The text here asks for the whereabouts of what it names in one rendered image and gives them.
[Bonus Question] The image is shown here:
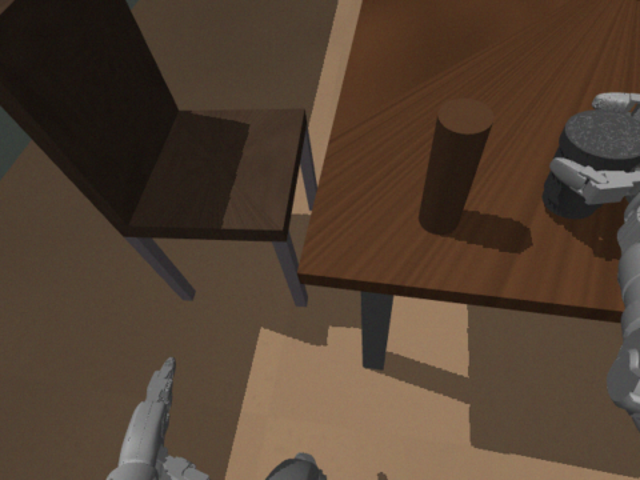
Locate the left robot hand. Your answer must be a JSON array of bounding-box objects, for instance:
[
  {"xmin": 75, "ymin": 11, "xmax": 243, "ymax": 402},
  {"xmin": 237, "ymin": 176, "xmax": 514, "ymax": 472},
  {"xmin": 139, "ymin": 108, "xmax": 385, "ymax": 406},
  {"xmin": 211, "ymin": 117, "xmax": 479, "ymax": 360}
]
[{"xmin": 118, "ymin": 357, "xmax": 211, "ymax": 480}]

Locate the table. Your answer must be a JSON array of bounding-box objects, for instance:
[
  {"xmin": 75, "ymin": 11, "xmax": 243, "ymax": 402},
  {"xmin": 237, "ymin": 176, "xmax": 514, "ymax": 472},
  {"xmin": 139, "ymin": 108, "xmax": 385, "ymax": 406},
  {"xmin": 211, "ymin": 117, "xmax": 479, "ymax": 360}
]
[{"xmin": 297, "ymin": 0, "xmax": 640, "ymax": 370}]

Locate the right robot arm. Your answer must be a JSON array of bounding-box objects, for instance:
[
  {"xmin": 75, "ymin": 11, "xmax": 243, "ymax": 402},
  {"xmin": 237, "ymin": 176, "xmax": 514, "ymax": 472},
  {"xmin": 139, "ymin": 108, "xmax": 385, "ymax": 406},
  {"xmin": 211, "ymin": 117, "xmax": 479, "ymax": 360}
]
[{"xmin": 607, "ymin": 193, "xmax": 640, "ymax": 433}]

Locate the left robot arm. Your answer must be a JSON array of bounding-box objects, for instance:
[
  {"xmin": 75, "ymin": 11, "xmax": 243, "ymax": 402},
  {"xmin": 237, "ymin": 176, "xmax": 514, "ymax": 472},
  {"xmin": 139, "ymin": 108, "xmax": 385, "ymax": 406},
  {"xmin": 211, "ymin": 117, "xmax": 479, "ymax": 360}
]
[{"xmin": 106, "ymin": 463, "xmax": 159, "ymax": 480}]

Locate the right robot hand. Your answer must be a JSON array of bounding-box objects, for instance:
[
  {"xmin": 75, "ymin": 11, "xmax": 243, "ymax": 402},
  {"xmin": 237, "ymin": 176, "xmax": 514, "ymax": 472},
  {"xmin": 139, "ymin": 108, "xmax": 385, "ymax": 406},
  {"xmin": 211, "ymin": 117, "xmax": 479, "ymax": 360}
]
[{"xmin": 550, "ymin": 92, "xmax": 640, "ymax": 205}]

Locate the chair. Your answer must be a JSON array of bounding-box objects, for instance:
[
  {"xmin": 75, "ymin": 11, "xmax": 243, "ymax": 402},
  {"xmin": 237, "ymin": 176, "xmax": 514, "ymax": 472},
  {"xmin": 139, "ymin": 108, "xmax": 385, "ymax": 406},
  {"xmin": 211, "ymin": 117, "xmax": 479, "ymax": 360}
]
[{"xmin": 0, "ymin": 0, "xmax": 317, "ymax": 307}]

